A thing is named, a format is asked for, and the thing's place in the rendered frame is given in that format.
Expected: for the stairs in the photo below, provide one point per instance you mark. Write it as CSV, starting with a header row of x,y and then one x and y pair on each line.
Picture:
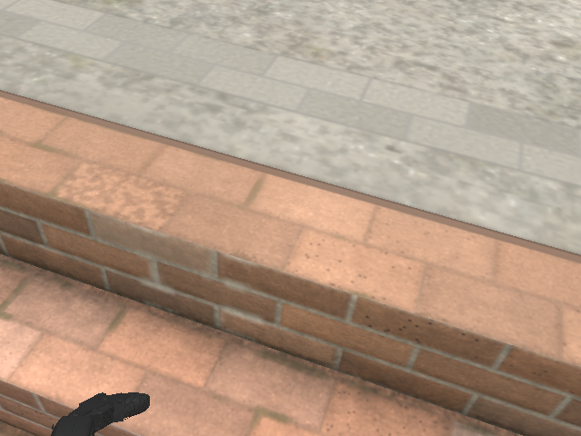
x,y
227,347

